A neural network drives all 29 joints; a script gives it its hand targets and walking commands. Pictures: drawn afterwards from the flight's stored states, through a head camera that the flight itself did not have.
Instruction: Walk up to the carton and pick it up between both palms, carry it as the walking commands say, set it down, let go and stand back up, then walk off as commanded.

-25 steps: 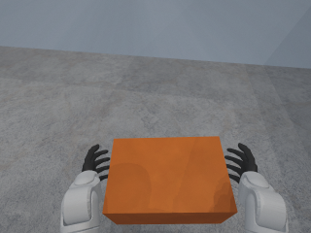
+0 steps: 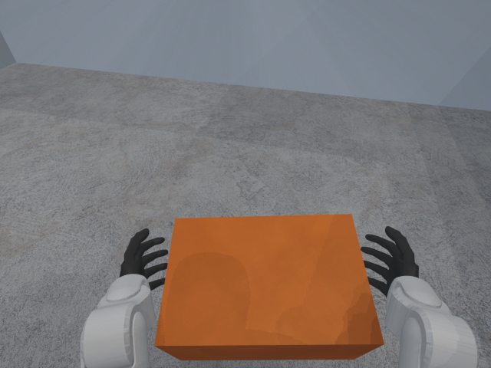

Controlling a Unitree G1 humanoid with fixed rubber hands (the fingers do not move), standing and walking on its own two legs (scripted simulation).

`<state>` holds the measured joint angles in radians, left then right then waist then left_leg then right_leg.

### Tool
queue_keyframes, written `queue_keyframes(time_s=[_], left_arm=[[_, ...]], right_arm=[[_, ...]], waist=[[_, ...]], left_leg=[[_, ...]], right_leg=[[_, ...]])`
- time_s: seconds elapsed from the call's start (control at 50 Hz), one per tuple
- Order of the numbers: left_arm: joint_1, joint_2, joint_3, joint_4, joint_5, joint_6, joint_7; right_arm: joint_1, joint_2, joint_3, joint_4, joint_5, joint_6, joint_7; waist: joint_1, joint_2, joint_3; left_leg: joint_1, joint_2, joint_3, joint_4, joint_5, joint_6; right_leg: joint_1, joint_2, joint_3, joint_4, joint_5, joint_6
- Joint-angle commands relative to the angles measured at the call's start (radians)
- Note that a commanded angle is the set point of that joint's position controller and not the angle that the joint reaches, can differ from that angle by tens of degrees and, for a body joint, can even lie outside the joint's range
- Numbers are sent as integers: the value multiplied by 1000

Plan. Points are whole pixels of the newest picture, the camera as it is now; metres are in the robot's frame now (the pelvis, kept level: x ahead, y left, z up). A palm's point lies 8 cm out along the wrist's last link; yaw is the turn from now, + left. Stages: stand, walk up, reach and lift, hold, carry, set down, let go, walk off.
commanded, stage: carry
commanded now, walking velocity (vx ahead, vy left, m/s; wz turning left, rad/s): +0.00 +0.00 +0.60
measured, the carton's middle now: (264, 288) +0.27 +0.00 +0.02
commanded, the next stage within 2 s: none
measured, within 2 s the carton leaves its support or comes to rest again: neither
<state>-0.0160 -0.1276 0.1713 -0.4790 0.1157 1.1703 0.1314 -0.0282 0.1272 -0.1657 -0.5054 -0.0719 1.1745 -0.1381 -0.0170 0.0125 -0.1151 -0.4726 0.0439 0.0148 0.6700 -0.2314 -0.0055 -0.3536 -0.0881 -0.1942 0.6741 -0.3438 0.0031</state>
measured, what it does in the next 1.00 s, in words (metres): steps on the spot, turning left: right foot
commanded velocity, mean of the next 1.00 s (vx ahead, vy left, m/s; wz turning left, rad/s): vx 0.00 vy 0.00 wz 0.60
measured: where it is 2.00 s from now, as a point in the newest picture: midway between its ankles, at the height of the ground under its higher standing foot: outside the picture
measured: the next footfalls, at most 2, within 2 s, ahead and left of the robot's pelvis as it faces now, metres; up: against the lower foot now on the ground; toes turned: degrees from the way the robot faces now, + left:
right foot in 0.72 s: +0.03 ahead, -0.10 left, +0.00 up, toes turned +16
left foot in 1.12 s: -0.10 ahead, +0.12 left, +0.00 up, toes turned +49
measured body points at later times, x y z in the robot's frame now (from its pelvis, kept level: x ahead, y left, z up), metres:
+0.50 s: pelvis -0.02 +0.02 +0.00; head -0.01 +0.03 +0.45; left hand +0.18 +0.28 +0.07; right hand +0.28 -0.08 +0.08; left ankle +0.02 +0.12 -0.72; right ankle -0.02 -0.12 -0.67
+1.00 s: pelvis -0.05 -0.01 +0.02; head -0.04 -0.03 +0.47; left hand +0.05 +0.28 +0.11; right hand +0.26 -0.03 +0.11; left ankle -0.11 +0.12 -0.66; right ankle -0.01 -0.11 -0.72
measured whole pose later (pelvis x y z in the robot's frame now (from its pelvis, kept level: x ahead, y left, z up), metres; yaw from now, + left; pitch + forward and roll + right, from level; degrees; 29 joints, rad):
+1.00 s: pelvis -0.05 -0.01 +0.02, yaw +35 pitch +3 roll +3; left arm -0.01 -0.13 0.18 -0.55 0.11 1.17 0.11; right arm -0.05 0.13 -0.15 -0.57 -0.07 1.19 -0.16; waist -0.02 0.00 -0.05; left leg -0.55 0.06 0.10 0.96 -0.40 -0.05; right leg -0.27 -0.19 -0.28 0.57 -0.33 0.01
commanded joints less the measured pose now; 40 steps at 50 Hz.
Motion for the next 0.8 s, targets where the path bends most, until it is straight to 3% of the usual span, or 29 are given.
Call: queue_keyframes(time_s=[0.0,0.06,0.08,0.12,0.18,0.22,0.24,0.26,0.3,0.32,0.34,0.36,0.38,0.4,0.42,0.44,0.48,0.54,0.6,0.64,0.66,0.68,0.7,0.72,0.74,0.76,0.78], left_arm=[[-489,-843,-796,-139,-409,22,-229],[-521,-864,-818,-161,-423,25,-230],[-522,-874,-824,-166,-430,24,-231],[-505,-898,-833,-173,-443,17,-234],[-477,-919,-826,-164,-449,5,-239],[-469,-913,-819,-149,-444,2,-245],[-461,-905,-815,-140,-442,4,-249],[-452,-897,-808,-133,-437,6,-249],[-436,-877,-797,-132,-420,8,-244],[-432,-866,-791,-137,-410,10,-240],[-433,-854,-790,-142,-405,12,-236],[-443,-845,-796,-154,-404,16,-230],[-455,-838,-805,-160,-401,20,-226],[-470,-849,-824,-169,-390,18,-226],[-483,-867,-837,-169,-398,15,-230],[-465,-896,-835,-156,-405,12,-233],[-451,-947,-833,-138,-426,2,-243],[-469,-986,-853,-178,-456,-23,-254],[-444,-935,-845,-183,-459,-31,-253],[-409,-885,-832,-164,-445,-23,-250],[-399,-866,-823,-153,-435,-18,-249],[-380,-840,-809,-137,-427,-13,-250],[-379,-821,-795,-122,-416,-10,-252],[-366,-820,-783,-97,-406,-4,-254],[-398,-811,-780,-100,-403,-3,-256],[-412,-813,-783,-119,-403,-4,-258],[-416,-828,-785,-140,-407,-4,-258]], right_arm=[[-451,826,801,-91,378,36,264],[-443,839,787,-83,377,35,263],[-435,845,783,-82,376,33,262],[-432,862,787,-105,378,25,260],[-436,876,802,-137,380,13,260],[-444,863,796,-138,372,12,259],[-443,853,792,-129,364,13,259],[-439,847,793,-122,360,16,262],[-427,840,795,-99,368,27,271],[-417,834,792,-85,372,31,276],[-399,830,786,-65,374,34,278],[-360,815,772,-38,371,37,278],[-325,808,757,-13,365,38,276],[-345,831,765,-32,366,32,282],[-363,845,768,-44,364,27,280],[-376,863,778,-74,370,23,279],[-413,886,797,-130,387,6,280],[-437,910,816,-198,389,-20,278],[-402,871,817,-193,376,-19,268],[-359,832,812,-164,360,-9,260],[-336,814,811,-147,354,-3,255],[-324,797,810,-135,348,3,250],[-333,795,815,-131,343,8,247],[-380,774,807,-140,338,16,246],[-411,776,808,-128,342,20,246],[-413,799,819,-115,354,22,251],[-412,826,825,-107,366,24,257]], waist=[[16,33,-91],[12,136,-131],[14,156,-165],[21,136,-234],[26,-34,-268],[18,-221,-247],[18,-241,-213],[16,-229,-179],[12,-176,-146],[6,-122,-143],[3,-3,-147],[2,228,-180],[7,396,-187],[3,317,-205],[6,255,-220],[8,187,-250],[7,134,-292],[2,85,-326],[-1,95,-319],[8,143,-308],[20,129,-308],[33,15,-288],[36,-263,-235],[30,-332,-131],[24,-219,-92],[22,-116,-63],[19,-66,-39]], left_leg=[[-58,99,-99,-149,43,22],[-71,135,-236,-263,-30,40],[-66,136,-258,-280,-26,38],[-57,113,-237,-245,35,16],[-102,35,-100,-59,77,-28],[-118,-16,24,179,-150,-20],[-116,7,45,242,-214,-9],[-91,29,48,255,-196,-3],[-13,19,55,132,-160,3],[36,6,44,7,-58,7],[91,24,-20,-129,150,19],[210,167,-244,-190,529,69],[312,289,-474,-229,764,145],[296,271,-464,-237,645,182],[289,256,-435,-247,495,186],[327,232,-392,-251,384,164],[364,195,-327,-234,373,138],[348,171,-328,-264,336,136],[290,154,-325,-316,227,119],[213,124,-297,-336,167,78],[146,87,-247,-299,129,34],[10,33,-184,-185,34,-7],[-175,-70,-70,29,-157,-38],[-304,-66,5,277,-321,-37],[-306,0,-3,394,-304,-34],[-264,7,-18,483,-263,-42],[-244,18,-8,476,-213,-46]], right_leg=[[47,-125,73,-88,-136,7],[53,-64,61,-9,-200,32],[80,-54,65,1,-189,33],[156,-71,89,-36,-155,28],[250,-189,166,-149,-6,-8],[210,-349,192,-206,204,-72],[166,-388,165,-219,233,-90],[119,-391,135,-203,228,-85],[73,-325,56,-125,284,-40],[70,-277,11,-42,286,0],[55,-212,-33,81,225,47],[-89,-129,-59,265,-29,100],[-274,-33,-7,397,-365,127],[-273,-32,96,448,-397,108],[-269,-33,112,477,-350,109],[-280,-34,134,469,-296,104],[-276,-26,135,439,-222,97],[-189,11,118,339,-187,96],[-69,44,97,153,-176,82],[65,77,64,-48,-139,69],[196,69,58,-218,-57,56],[320,-56,190,-345,-79,29],[360,-312,460,-423,-51,-37],[258,-457,476,-415,70,-124],[206,-459,384,-391,160,-152],[144,-414,315,-379,191,-135],[151,-344,245,-351,290,-99]])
